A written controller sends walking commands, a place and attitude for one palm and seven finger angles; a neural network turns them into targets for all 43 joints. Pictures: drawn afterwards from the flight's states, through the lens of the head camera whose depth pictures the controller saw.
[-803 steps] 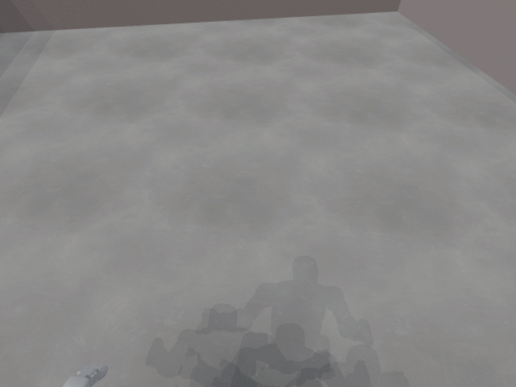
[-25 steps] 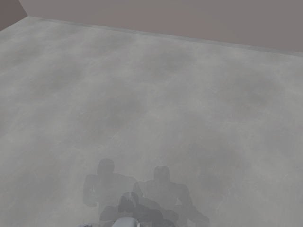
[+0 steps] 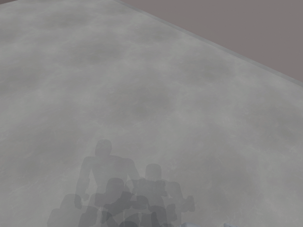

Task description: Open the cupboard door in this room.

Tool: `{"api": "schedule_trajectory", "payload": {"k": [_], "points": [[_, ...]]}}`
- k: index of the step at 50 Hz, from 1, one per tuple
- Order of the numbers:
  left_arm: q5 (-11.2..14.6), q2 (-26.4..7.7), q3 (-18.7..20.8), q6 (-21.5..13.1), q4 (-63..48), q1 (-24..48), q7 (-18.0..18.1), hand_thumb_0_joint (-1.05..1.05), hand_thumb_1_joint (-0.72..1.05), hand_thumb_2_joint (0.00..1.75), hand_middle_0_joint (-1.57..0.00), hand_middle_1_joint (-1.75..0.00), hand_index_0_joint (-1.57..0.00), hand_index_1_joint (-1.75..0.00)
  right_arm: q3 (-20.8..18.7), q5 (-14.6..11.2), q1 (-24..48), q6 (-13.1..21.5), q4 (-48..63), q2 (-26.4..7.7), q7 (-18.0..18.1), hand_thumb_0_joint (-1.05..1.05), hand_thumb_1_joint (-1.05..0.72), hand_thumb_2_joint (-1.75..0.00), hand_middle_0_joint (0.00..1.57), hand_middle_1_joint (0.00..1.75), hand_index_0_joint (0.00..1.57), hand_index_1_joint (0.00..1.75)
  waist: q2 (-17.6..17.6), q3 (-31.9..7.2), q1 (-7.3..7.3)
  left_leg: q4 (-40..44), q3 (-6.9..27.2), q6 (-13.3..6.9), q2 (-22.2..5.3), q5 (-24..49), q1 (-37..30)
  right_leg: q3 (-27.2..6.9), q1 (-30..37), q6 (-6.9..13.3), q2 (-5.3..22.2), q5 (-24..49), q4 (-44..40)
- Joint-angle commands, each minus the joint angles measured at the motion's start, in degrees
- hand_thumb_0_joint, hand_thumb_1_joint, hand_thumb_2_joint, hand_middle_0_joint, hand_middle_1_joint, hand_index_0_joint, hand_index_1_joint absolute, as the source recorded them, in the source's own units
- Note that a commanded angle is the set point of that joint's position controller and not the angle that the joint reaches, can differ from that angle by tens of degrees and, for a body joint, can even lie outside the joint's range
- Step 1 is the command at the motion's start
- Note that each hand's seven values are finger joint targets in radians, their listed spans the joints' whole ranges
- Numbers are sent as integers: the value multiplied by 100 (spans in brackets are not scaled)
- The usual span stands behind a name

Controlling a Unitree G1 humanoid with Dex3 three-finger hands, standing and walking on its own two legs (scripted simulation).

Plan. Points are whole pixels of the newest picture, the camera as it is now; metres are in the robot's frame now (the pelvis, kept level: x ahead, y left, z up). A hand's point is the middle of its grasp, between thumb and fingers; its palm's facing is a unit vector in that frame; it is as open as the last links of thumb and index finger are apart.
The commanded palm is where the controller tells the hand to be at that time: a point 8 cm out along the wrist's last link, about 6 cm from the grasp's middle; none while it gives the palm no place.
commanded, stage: turn or walk to find it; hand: left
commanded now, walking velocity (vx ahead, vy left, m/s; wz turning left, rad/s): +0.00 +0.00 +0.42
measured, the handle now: out of the picture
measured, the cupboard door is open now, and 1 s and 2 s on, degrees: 0 0 0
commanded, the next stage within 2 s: none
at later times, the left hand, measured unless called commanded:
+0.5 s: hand out of the picture +0.03 +0.13 -0.14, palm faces +0.21 -0.93 -0.29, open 7.4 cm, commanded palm none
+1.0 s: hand out of the picture -0.16 +0.16 -0.19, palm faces +0.49 -0.84 -0.23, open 7.4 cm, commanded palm none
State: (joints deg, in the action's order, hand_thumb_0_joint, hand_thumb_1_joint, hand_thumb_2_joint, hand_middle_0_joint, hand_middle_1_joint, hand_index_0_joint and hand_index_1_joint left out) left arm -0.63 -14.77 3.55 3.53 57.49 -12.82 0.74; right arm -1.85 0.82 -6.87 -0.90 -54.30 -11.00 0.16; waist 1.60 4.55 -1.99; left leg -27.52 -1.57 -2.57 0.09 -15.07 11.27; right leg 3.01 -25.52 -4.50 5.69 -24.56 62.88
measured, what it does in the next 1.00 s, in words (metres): steps on the spot, turning left: right foot, then left foot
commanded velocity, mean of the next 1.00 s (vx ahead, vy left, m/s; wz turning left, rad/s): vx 0.00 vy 0.00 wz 0.42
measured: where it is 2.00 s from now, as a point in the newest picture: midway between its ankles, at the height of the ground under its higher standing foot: outside the picture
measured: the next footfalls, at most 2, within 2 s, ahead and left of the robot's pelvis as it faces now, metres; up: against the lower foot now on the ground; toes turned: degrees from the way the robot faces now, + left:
right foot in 0.32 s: +0.03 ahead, -0.15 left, +0.00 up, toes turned +4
left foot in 0.86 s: -0.08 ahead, +0.06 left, +0.00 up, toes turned +28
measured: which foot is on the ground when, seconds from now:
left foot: down 0.00-0.32, up 0.34-0.84, down 0.86-1.00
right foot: up 0.00-0.30, down 0.32-0.86, up 0.88-1.00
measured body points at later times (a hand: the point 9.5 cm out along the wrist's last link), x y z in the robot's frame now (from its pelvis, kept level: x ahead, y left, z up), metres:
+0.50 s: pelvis -0.03 -0.08 +0.00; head +0.00 -0.12 +0.45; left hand +0.02 +0.18 -0.12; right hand +0.03 -0.33 -0.18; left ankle -0.08 +0.08 -0.64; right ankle -0.01 -0.16 -0.74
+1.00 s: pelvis -0.07 -0.04 +0.00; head -0.07 +0.00 +0.44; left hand -0.18 +0.20 -0.17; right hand +0.14 -0.21 -0.13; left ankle -0.12 +0.04 -0.74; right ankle -0.03 -0.18 -0.68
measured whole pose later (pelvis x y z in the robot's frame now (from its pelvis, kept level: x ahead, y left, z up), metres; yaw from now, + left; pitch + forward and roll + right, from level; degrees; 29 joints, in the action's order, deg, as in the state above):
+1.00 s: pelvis -0.07 -0.04 +0.00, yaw +26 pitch -1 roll -1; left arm -0.9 -14.8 3.8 4.4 58.8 -15.2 0.9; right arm -2.3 1.1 -6.7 -1.2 -54.4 -11.2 -0.1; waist 2.0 3.7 -2.1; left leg -30.9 -2.7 -2.2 -0.5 -17.2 12.4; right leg 5.8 -23.8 -3.4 6.5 -27.0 58.0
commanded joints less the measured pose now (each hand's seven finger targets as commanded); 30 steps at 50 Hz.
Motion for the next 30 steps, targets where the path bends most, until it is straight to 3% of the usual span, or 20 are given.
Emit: {"api": "schedule_trajectory", "payload": {"k": [1, 6, 10, 12, 14, 15, 16, 17, 18, 19, 20, 22, 25, 28, 30], "points": [[-25, -368, 88, -144, -467, 149, 23, 0, 90, 90, -20, -30, -20, -30, -300, 1, -505, 82, 180, -1131, 100, 0, -90, -90, 20, 30, 20, 30, -796, -466, 256, 873, 1193, -580, -1341, 3111, -656, -166, -506, -114, 56, 317, 113], [-10, -290, 65, -143, -687, 478, 38, 0, 90, 90, -20, -30, -20, -30, -365, 38, -657, 50, 189, -1140, 78, 0, -90, -90, 20, 30, 20, 30, -1049, -477, 357, 877, 1623, -723, -1363, 2576, -578, -204, -412, -114, -30, 74, -581], [23, -190, 34, -184, -819, 622, 44, 0, 90, 90, -20, -30, -20, -30, -407, 77, -659, 3, 209, -1152, 72, 0, -90, -90, 20, 30, 20, 30, -1104, -519, 389, 717, 1950, -736, -1284, 2510, -241, -131, 214, -16, -241, -151, -1632], [47, -203, 37, -228, -789, 423, 50, 0, 90, 90, -20, -30, -20, -30, -424, 77, -607, -12, 240, -1153, 64, 0, -90, -90, 20, 30, 20, 30, -1148, -631, 292, 517, 2100, -689, -1185, 2644, -17, -91, 730, 42, -372, 72, -2400], [52, -274, 73, -299, -663, -74, 65, 0, 90, 90, -20, -30, -20, -30, -433, 34, -485, -23, 280, -1096, 52, 0, -90, -90, 20, 30, 20, 30, -824, -862, 38, 95, 1969, -397, -900, 1991, 553, -19, 1817, 71, -342, 1184, -3750], [2, -536, 120, -367, -621, -296, 89, 0, 90, 90, -20, -30, -20, -30, -419, -13, -547, -15, 302, -880, 24, 0, -90, -90, 20, 30, 20, 30, -153, -1025, -47, -368, 1637, -59, -497, 978, 1159, -469, 2609, 182, 198, 1527, -4383], [-87, -1049, 223, -419, -615, -392, 139, 0, 90, 90, -20, -30, -20, -30, -348, -41, -640, -4, 404, -463, -3, 0, -90, -90, 20, 30, 20, 30, 1459, -1035, -80, -1622, 673, 375, 318, -1137, 2223, -1889, 3145, 715, 1681, 1973, -4585], [-50, -1152, 215, -387, -717, -363, 142, 0, 90, 90, -20, -30, -20, -30, -415, 2, -457, -66, 474, -704, 20, 0, -90, -90, 20, 30, 20, 30, 1311, -856, -148, -2765, 622, 419, 280, -1947, 2119, -2187, 2229, 1266, 2331, 2512, -4646], [-28, -914, 196, -379, -793, -32, 166, 0, 90, 90, -20, -30, -20, -30, -438, 39, -470, -149, 388, -733, 16, 0, -90, -90, 20, 30, 20, 30, 851, -606, 25, -3477, 862, 405, 143, -1663, 2090, -1762, 1752, 1385, 2061, 2171, -4717], [-18, -799, 194, -386, -857, 302, 170, 0, 90, 90, -20, -30, -20, -30, -457, 52, -618, -215, 229, -710, -7, 0, -90, -90, 20, 30, 20, 30, 980, -378, 176, -3924, 843, 422, 58, -1394, 2104, -1545, 1394, 1255, 1806, 1587, -4822], [-13, -660, 132, -381, -909, 511, 144, 0, 90, 90, -20, -30, -20, -30, -468, 59, -736, -245, 107, -722, -46, 0, -90, -90, 20, 30, 20, 30, 721, -218, 286, -4243, 741, 456, -4, -1016, 2066, -1141, 1238, 1106, 1490, 1335, -4791], [-12, -407, 60, -405, -937, 620, 125, 0, 90, 90, -20, -30, -20, -30, -462, 59, -990, -267, -38, -634, -101, 0, -90, -90, 20, 30, 20, 30, 693, -51, 421, -4425, 578, 530, -64, -502, 2024, -515, 1089, 880, 1131, 1474, -4760], [-7, -395, 60, -439, -843, 279, 120, 0, 90, 90, -20, -30, -20, -30, -447, 64, -1002, -292, -82, -629, -101, 0, -90, -90, 20, 30, 20, 30, 900, -101, 301, -4425, 491, 652, -107, -228, 2109, -301, 1365, 858, 1093, 1378, -4833], [-27, -434, 79, -444, -706, -57, 137, 0, 90, 90, -20, -30, -20, -30, -422, 63, -721, -292, -47, -629, -95, 0, -90, -90, 20, 30, 20, 30, 717, -76, 149, -4142, 466, 710, -226, -320, 2147, -406, 1592, 977, 1284, 1421, -4822], [-49, -489, 100, -447, -626, -231, 145, 0, 90, 90, -20, -30, -20, -30, -390, 56, -547, -277, -9, -610, -88, 0, -90, -90, 20, 30, 20, 30, 648, -184, 65, -3759, 399, 728, -271, -559, 2110, -395, 1859, 1090, 1397, 1828, -4703]]}}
